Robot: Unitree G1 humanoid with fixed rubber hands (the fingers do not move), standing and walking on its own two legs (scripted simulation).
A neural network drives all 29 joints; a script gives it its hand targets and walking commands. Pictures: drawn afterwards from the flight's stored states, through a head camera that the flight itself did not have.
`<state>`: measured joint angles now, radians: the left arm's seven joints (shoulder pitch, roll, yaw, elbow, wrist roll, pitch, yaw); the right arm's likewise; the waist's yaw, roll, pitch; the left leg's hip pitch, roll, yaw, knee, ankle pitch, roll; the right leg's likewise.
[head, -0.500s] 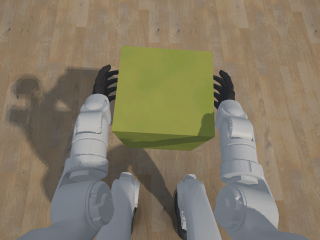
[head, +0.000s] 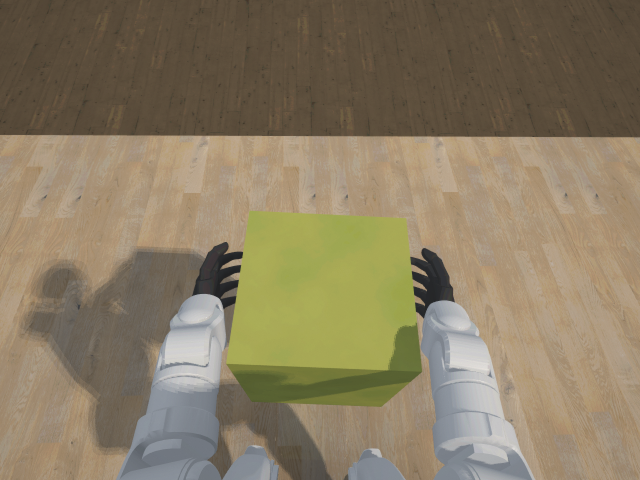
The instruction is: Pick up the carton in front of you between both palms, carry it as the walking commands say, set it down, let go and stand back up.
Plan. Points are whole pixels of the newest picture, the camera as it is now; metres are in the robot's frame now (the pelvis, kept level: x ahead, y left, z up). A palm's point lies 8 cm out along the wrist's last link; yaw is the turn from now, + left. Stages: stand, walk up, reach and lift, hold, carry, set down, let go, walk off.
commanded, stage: reach and lift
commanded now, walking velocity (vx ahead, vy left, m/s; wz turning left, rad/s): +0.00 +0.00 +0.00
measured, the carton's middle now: (321, 318) +0.36 +0.00 -0.09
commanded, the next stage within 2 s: hold in 1.36 s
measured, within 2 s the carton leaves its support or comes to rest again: neither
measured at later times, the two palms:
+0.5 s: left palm (178, 292) +0.31 +0.15 +0.09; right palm (474, 299) +0.32 -0.15 +0.09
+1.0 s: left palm (177, 282) +0.32 +0.15 +0.10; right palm (476, 289) +0.32 -0.15 +0.10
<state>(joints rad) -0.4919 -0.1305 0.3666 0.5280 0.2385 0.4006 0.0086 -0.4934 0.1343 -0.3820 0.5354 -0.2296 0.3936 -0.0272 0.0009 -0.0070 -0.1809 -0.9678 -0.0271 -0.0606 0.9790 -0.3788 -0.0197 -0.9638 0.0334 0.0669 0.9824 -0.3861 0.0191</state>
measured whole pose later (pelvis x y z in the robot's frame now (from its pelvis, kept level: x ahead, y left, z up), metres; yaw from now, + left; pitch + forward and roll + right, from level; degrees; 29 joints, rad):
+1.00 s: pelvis +0.03 +0.00 +0.07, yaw +0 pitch -5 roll +0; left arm -0.29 -0.16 0.26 0.31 0.29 0.64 -0.03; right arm -0.30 0.16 -0.28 0.32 -0.30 0.64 0.02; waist 0.01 0.00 0.04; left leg -0.12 -0.01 -0.06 0.40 -0.20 -0.01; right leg -0.12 0.01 0.08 0.41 -0.21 0.01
